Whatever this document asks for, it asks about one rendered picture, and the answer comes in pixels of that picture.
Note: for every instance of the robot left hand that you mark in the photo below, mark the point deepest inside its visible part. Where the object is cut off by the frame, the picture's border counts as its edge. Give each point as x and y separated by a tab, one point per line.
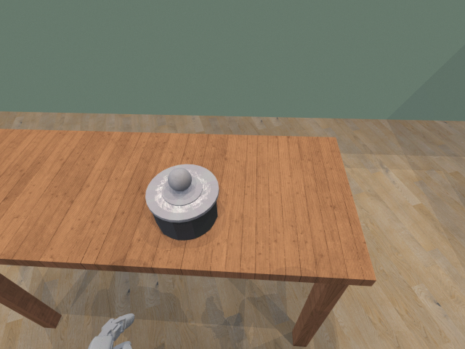
111	331

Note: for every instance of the lid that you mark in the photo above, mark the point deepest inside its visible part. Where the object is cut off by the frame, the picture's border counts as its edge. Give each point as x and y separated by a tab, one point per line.
182	206

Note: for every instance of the knob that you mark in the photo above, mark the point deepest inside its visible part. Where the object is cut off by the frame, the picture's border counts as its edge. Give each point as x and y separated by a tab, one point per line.
179	179

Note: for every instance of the table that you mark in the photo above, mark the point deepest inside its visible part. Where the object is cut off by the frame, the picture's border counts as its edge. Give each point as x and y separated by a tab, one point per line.
76	199

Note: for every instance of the pot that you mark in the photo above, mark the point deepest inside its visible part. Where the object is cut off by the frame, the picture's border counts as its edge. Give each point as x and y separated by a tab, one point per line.
191	229

